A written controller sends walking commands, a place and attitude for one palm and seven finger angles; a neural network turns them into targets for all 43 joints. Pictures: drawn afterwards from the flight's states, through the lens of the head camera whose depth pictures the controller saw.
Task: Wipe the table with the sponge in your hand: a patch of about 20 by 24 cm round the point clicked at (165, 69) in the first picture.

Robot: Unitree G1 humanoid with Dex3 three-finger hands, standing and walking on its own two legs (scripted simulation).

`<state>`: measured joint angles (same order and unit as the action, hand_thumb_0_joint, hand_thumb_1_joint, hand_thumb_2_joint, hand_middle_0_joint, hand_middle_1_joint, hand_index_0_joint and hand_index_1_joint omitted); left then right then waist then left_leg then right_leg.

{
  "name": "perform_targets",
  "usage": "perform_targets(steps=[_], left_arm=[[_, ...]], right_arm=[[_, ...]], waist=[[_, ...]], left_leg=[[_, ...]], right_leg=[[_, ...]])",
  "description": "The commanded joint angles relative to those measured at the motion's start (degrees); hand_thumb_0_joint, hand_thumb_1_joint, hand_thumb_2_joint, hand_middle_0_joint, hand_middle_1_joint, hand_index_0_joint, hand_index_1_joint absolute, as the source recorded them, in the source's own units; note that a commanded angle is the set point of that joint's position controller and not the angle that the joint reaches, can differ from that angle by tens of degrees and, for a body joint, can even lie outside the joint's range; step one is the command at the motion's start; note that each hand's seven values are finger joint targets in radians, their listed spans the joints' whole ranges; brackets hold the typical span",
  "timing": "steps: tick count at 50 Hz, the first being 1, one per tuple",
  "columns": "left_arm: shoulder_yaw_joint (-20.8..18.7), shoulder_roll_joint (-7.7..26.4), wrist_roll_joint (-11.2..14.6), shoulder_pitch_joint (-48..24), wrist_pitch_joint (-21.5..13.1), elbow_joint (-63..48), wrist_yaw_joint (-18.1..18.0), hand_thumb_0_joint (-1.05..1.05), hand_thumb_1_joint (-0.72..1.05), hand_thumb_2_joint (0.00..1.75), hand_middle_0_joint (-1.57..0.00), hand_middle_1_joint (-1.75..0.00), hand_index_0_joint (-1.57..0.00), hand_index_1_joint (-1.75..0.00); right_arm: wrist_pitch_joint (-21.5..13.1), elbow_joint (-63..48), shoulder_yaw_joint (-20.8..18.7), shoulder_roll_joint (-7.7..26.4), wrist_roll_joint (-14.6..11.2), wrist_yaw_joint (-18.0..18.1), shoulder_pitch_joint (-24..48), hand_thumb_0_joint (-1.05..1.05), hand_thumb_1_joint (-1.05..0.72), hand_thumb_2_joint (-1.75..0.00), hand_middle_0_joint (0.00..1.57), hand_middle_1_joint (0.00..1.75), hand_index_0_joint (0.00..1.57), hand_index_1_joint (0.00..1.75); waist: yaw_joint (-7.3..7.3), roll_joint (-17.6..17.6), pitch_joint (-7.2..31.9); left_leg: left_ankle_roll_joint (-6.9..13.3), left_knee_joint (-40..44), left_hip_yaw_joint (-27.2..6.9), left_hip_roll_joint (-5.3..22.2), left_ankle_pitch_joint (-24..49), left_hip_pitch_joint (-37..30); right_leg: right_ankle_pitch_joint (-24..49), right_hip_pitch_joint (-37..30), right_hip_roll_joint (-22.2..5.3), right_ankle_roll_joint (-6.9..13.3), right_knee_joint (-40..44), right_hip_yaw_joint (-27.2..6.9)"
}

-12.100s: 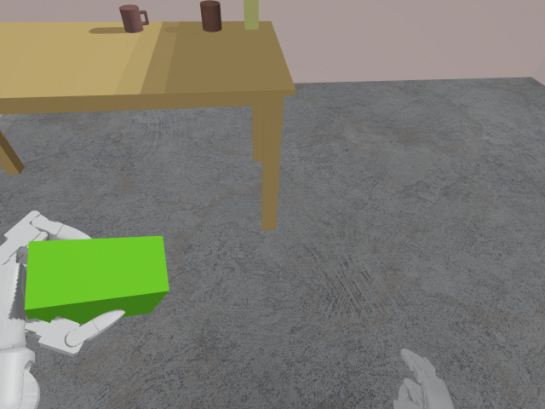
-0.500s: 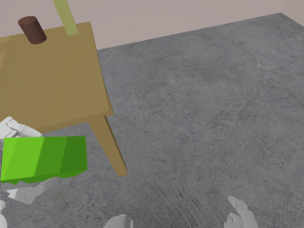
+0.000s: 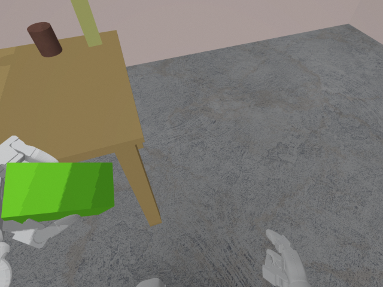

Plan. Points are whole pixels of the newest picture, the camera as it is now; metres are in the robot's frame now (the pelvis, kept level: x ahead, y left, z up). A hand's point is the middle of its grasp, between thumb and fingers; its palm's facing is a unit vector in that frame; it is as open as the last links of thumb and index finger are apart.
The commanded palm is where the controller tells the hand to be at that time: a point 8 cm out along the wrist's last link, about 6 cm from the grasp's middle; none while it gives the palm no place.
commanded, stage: come to a stop and stand still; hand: left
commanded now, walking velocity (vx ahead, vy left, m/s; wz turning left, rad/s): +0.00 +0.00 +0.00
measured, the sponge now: (77, 192) +0.23 +0.20 +0.15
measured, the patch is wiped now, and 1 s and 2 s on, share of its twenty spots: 0.00 0.00 0.00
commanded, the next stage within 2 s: look again from close up in 0.64 s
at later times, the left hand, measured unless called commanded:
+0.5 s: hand (29, 228) +0.17 +0.23 +0.17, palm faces +0.40 -0.82 -0.41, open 10.6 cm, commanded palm +0.12 +0.27 +0.19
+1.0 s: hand (9, 218) +0.18 +0.27 +0.16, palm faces +0.32 -0.87 -0.38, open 10.6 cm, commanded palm +0.12 +0.31 +0.19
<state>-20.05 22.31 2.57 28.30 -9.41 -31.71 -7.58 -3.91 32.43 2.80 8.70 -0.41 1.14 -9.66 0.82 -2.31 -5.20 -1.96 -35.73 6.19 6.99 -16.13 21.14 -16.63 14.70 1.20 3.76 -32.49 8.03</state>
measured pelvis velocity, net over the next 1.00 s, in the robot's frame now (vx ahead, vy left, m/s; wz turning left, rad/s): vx -0.05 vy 0.04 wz -0.02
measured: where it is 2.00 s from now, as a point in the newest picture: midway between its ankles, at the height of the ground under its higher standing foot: outside the picture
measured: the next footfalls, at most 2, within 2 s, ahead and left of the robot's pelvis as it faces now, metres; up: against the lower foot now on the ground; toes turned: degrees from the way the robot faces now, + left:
left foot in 0.22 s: +0.03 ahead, +0.12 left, +0.00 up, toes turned +4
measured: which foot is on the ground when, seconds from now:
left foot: up 0.00-0.20, down 0.22-1.00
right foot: down 0.00-1.00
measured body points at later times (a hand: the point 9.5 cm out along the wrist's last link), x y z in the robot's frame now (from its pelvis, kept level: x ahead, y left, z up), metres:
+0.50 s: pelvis -0.04 -0.01 +0.00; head -0.04 -0.01 +0.45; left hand +0.14 +0.27 +0.19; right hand +0.13 -0.23 -0.09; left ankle -0.02 +0.12 -0.73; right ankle +0.01 -0.07 -0.73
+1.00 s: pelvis -0.05 +0.04 +0.01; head -0.03 +0.05 +0.46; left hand +0.16 +0.31 +0.18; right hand +0.11 -0.20 -0.07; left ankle -0.02 +0.12 -0.73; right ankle +0.01 -0.07 -0.73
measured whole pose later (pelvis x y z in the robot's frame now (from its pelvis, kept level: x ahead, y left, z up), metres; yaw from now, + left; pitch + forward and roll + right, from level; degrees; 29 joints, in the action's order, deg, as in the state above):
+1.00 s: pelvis -0.05 +0.04 +0.01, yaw -1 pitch -2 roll +0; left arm -17.9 20.3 1.5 23.9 -13.8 -22.9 -5.3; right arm -9.2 33.3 1.3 12.4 -0.8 0.9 -15.4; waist 0.9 1.1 -3.2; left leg 3.2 -26.5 6.1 -0.7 -12.2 12.9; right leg -10.9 15.2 0.0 0.9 -26.1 3.9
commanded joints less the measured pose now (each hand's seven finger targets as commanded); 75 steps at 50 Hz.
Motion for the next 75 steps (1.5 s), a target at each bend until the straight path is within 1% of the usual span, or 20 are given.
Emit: perform_targets(steps=[1, 5, 9, 11, 14, 19, 25, 28, 33, 36, 37, 38, 39, 40, 44, 47, 51, 61, 64, 75], left_arm=[[-6.74, 8.89, 0.94, -3.78, -1.77, -8.72, -1.87, 0.0, 0.1, 1.3, -1.2, -1.6, -1.2, -1.6], [-7.36, 9.82, -0.16, -4.94, -2.97, -9.84, -2.7, 0.0, 0.1, 1.3, -1.2, -1.6, -1.2, -1.6], [-6.91, 8.99, -0.43, -1.68, -3.57, -11.41, -2.9, 0.0, 0.1, 1.3, -1.2, -1.6, -1.2, -1.6], [-6.53, 9.12, -0.37, -1.1, -3.88, -12.08, -2.84, 0.0, 0.1, 1.3, -1.2, -1.6, -1.2, -1.6], [-6.06, 8.81, -0.81, -2.31, -4.51, -10.94, -2.42, 0.0, 0.1, 1.3, -1.2, -1.6, -1.2, -1.6], [-4.58, 7.19, -0.94, -4.36, -4.38, -7.86, -1.87, 0.0, 0.1, 1.3, -1.2, -1.6, -1.2, -1.6], [-4.89, 9.0, -0.73, -7.59, -2.82, -7.61, -2.53, 0.0, 0.1, 1.3, -1.2, -1.6, -1.2, -1.6], [-4.77, 8.69, -0.84, -6.65, -2.45, -7.33, -2.73, 0.0, 0.1, 1.3, -1.2, -1.6, -1.2, -1.6], [-4.49, 8.32, -1.12, -5.83, -3.16, -8.05, -2.43, 0.0, 0.1, 1.3, -1.2, -1.6, -1.2, -1.6], [-4.55, 7.99, -1.4, -7.05, -3.79, -8.0, -2.42, 0.0, 0.1, 1.3, -1.2, -1.6, -1.2, -1.6], [-37.74, 53.25, -8.78, -63.75, -8.83, -17.43, -1.43, 0.0, 0.1, 1.3, -1.2, -1.6, -1.2, -1.6], [-15.77, 20.95, -3.5, -34.17, -6.33, 12.97, 1.31, 0.0, 0.1, 1.3, -1.2, -1.6, -1.2, -1.6], [-10.28, 13.26, -1.71, -21.46, -6.53, 15.84, 2.57, 0.0, 0.1, 1.3, -1.2, -1.6, -1.2, -1.6], [-3.23, 4.44, -0.07, -16.33, -7.63, 14.39, 3.18, 0.0, 0.1, 1.3, -1.2, -1.6, -1.2, -1.6], [-1.97, 6.41, 0.7, -8.67, -8.51, -2.54, 1.78, 0.0, 0.1, 1.3, -1.2, -1.6, -1.2, -1.6], [-5.63, 9.09, -0.07, -9.25, -7.96, -3.9, 1.0, 0.0, 0.1, 1.3, -1.2, -1.6, -1.2, -1.6], [-10.55, 12.69, -0.6, -15.13, -9.14, -7.02, 0.44, 0.0, 0.1, 1.3, -1.2, -1.6, -1.2, -1.6], [-2.18, 4.37, -0.67, -13.65, -8.14, -4.92, 1.11, 0.0, 0.1, 1.3, -1.2, -1.6, -1.2, -1.6], [-2.95, 5.6, -0.87, -15.3, -7.5, -4.52, 0.84, 0.0, 0.1, 1.3, -1.2, -1.6, -1.2, -1.6], [-7.52, 9.3, 0.75, -10.56, -7.57, -9.13, 0.71, 0.0, 0.1, 1.3, -1.2, -1.6, -1.2, -1.6]], right_arm=[[-1.66, -6.94, -2.77, 6.29, -0.28, 1.78, 3.94, 0.0, -0.9, -0.9, 0.2, 0.3, 0.2, 0.3], [-1.74, -6.18, -2.62, 6.91, 0.13, 3.02, 5.26, 0.0, -0.9, -0.9, 0.2, 0.3, 0.2, 0.3], [-1.12, -6.68, -3.86, 8.15, 0.51, 3.43, 1.9, 0.0, -0.9, -0.9, 0.2, 0.3, 0.2, 0.3], [-0.88, -7.61, -4.92, 10.27, 0.09, 3.61, 2.12, 0.0, -0.9, -0.9, 0.2, 0.3, 0.2, 0.3], [-0.79, -7.41, -3.91, 9.81, 0.42, 3.61, 2.92, 0.0, -0.9, -0.9, 0.2, 0.3, 0.2, 0.3], [-2.18, -7.0, -4.3, 10.07, 0.14, 3.38, 1.58, 0.0, -0.9, -0.9, 0.2, 0.3, 0.2, 0.3], [-2.18, -5.74, -3.91, 9.14, 0.46, 2.9, 1.31, 0.0, -0.9, -0.9, 0.2, 0.3, 0.2, 0.3], [-1.75, -5.83, -3.31, 8.63, 0.62, 2.97, 1.95, 0.0, -0.9, -0.9, 0.2, 0.3, 0.2, 0.3], [-1.34, -7.0, -2.95, 9.34, 0.81, 3.41, 2.6, 0.0, -0.9, -0.9, 0.2, 0.3, 0.2, 0.3], [-1.8, -7.16, -2.89, 9.42, 0.78, 3.62, 2.45, 0.0, -0.9, -0.9, 0.2, 0.3, 0.2, 0.3], [-5.94, -4.21, -5.85, 11.29, 2.78, 3.63, -7.27, 0.0, -0.9, -0.9, 0.2, 0.3, 0.2, 0.3], [-5.44, -2.53, -3.44, 5.09, 1.38, 3.1, -3.17, 0.0, -0.9, -0.9, 0.2, 0.3, 0.2, 0.3], [-7.15, -6.41, -4.38, 7.99, 0.18, 2.84, -2.8, 0.0, -0.9, -0.9, 0.2, 0.3, 0.2, 0.3], [-7.7, -7.44, -4.48, 7.95, -0.78, 1.33, -1.9, 0.0, -0.9, -0.9, 0.2, 0.3, 0.2, 0.3], [-8.37, -7.68, -3.87, 9.09, -0.69, -0.33, 0.28, 0.0, -0.9, -0.9, 0.2, 0.3, 0.2, 0.3], [-8.67, -8.7, -3.66, 9.85, -0.63, 0.25, 1.45, 0.0, -0.9, -0.9, 0.2, 0.3, 0.2, 0.3], [-8.94, -9.44, -3.64, 9.31, 0.11, 0.99, 2.14, 0.0, -0.9, -0.9, 0.2, 0.3, 0.2, 0.3], [-8.88, -8.2, -3.88, 10.38, 1.12, -0.3, 1.17, 0.0, -0.9, -0.9, 0.2, 0.3, 0.2, 0.3], [-7.47, -8.82, -3.96, 10.82, 1.13, -0.22, 1.93, 0.0, -0.9, -0.9, 0.2, 0.3, 0.2, 0.3], [-3.76, -11.49, -4.38, 10.97, 0.59, -0.53, 2.9, 0.0, -0.9, -0.9, 0.2, 0.3, 0.2, 0.3]], waist=[[-0.95, 10.4, 9.25], [-0.33, 9.08, 11.22], [-0.94, 4.44, 13.6], [-0.25, -2.54, 12.88], [-0.34, -10.72, 8.83], [-0.29, -3.14, 9.22], [-1.13, 6.67, 8.57], [-0.94, 6.76, 8.54], [-0.37, -2.69, 5.25], [-0.3, -3.31, 6.26], [2.17, 6.96, 0.61], [0.47, 8.54, 14.02], [3.47, 3.9, 10.54], [2.32, -1.28, 11.75], [2.39, 4.43, 10.2], [1.9, 1.79, 7.37], [1.49, -5.06, 8.08], [0.05, -1.09, 10.8], [0.02, -2.08, 9.25], [-0.18, -4.29, 12.88]], left_leg=[[0.2, -14.44, -4.8, -4.25, -10.37, 3.25], [0.27, -6.9, -3.09, -4.53, -8.19, 2.28], [1.16, 10.45, -2.49, -4.57, 3.55, -7.46], [3.27, 13.08, -8.41, 3.09, 16.95, -11.06], [5.2, 16.55, -12.85, 6.87, 12.74, -1.05], [3.7, 13.82, -7.82, 2.77, -2.09, 2.46], [2.09, 0.82, -4.78, -3.64, -5.58, -5.21], [2.63, 4.19, -5.67, -3.48, -2.61, -6.49], [4.21, 15.58, -10.2, 0.92, -8.53, -1.95], [4.58, 18.67, -12.47, 2.82, -6.97, 2.08], [4.12, 6.26, -3.68, -0.87, 1.22, 5.59], [3.57, 2.49, -4.37, -6.75, 2.6, -2.9], [2.61, 3.2, -3.64, -6.94, -0.05, -5.91], [2.59, 6.17, -3.16, -6.74, -0.92, -7.37], [3.84, 13.6, -5.93, -4.82, -2.6, -7.35], [4.58, 21.17, -10.66, -1.32, -9.63, -0.59], [5.42, 23.16, -13.28, 0.98, -8.8, 2.02], [2.92, 13.77, -8.31, -3.25, 3.71, -7.11], [2.83, 14.79, -9.08, -2.67, 2.8, -5.89], [-0.23, 8.31, -6.67, -1.9, 26.31, -10.5]], right_leg=[[14.89, -2.67, -19.4, 4.53, 15.58, -21.36], [27.15, -9.43, -17.15, 3.97, 11.67, -13.67], [22.49, -10.03, -13.96, 0.41, 8.74, -12.3], [11.97, -6.03, -8.71, -2.97, 6.5, -9.64], [4.35, -6.96, -4.99, -4.4, 3.26, -6.48], [2.92, -7.85, -6.19, -3.99, 6.87, -9.16], [-13.34, 3.54, -15.81, 0.13, 20.5, -21.31], [-11.45, 2.29, -14.83, 0.19, 19.14, -17.24], [-12.58, 0.19, -8.0, -2.82, 14.59, -11.9], [-3.57, -5.93, -5.45, -3.7, 9.77, -8.81], [8.3, 0.0, -7.04, -8.89, 16.91, -15.05], [9.04, -3.81, -11.52, -3.29, 14.4, -16.35], [5.21, -1.82, -11.05, -4.17, 18.98, -20.5], [2.81, -4.21, -12.26, -2.96, 18.45, -21.0], [-8.33, -4.75, -8.33, -4.26, 16.68, -13.54], [-7.12, -6.82, -4.13, -3.55, 10.1, -9.74], [1.72, -10.41, -3.32, -3.21, 4.1, -7.74], [8.76, -6.92, -4.34, -0.89, 8.63, -11.8], [7.66, -5.98, -3.5, -0.64, 6.16, -10.8], [16.77, -5.38, -3.85, 0.13, -3.22, -9.44]])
